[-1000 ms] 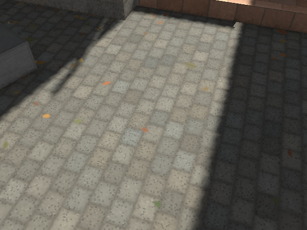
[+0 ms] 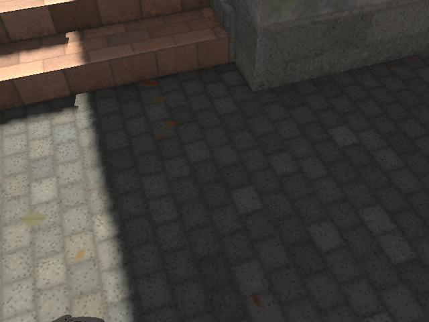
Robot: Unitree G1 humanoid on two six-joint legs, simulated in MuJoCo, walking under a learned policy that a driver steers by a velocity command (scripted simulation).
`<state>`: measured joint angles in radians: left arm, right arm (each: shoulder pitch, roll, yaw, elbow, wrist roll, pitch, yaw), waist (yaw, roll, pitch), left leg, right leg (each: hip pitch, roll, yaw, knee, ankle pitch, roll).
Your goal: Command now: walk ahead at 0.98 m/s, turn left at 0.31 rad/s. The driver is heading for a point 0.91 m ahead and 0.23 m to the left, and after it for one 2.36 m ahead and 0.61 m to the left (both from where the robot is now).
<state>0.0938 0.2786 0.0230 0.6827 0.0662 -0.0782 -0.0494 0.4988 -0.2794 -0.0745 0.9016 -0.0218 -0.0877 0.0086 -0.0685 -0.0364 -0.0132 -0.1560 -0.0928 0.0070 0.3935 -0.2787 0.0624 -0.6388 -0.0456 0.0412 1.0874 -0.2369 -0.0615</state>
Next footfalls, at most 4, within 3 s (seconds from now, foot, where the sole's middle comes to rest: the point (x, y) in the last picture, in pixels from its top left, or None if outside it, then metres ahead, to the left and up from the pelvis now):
0.18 right None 0.36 -0.14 -0.77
0.62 left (160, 265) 0.70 0.17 -0.77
1.04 right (118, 173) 1.11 0.34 -0.77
1.72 left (76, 167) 1.15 0.51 -0.77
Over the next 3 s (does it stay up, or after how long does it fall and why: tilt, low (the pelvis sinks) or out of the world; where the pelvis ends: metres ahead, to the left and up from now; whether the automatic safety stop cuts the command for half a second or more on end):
stays up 1.27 0.50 0.01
